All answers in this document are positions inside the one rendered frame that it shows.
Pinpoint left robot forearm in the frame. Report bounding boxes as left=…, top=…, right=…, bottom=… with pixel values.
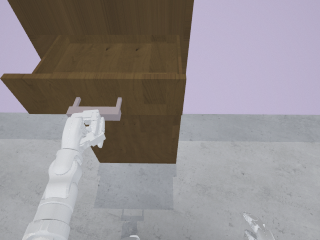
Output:
left=22, top=148, right=83, bottom=240

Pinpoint left robot hand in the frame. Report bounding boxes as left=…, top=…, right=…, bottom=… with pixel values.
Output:
left=61, top=109, right=106, bottom=155

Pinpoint cabinet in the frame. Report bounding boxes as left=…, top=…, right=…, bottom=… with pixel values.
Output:
left=7, top=0, right=194, bottom=164

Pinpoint right robot hand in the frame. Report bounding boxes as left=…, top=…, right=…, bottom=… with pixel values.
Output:
left=243, top=211, right=275, bottom=240

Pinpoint drawer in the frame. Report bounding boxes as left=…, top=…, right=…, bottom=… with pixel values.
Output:
left=0, top=35, right=187, bottom=115

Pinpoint handle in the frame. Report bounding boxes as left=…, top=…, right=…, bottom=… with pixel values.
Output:
left=66, top=97, right=122, bottom=121

